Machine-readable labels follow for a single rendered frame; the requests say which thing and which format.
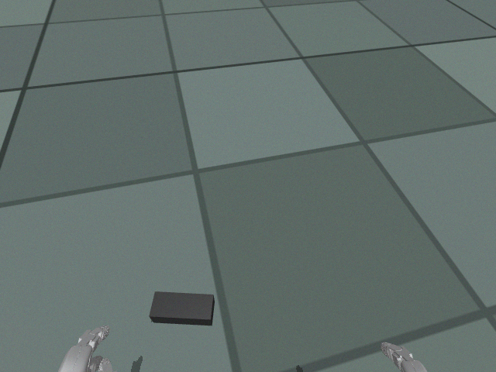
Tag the carton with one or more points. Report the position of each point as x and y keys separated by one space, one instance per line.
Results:
x=182 y=308

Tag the right robot hand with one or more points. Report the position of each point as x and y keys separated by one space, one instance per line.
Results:
x=402 y=358

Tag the left robot hand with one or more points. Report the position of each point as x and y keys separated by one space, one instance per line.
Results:
x=79 y=357

